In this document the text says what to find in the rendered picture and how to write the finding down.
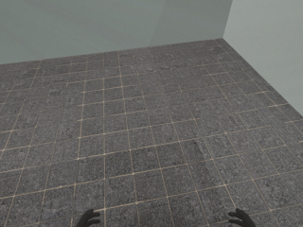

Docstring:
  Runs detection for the left robot hand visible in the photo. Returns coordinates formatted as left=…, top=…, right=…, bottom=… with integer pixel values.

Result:
left=76, top=208, right=100, bottom=227

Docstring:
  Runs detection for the right robot hand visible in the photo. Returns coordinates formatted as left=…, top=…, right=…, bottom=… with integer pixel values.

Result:
left=228, top=208, right=256, bottom=227

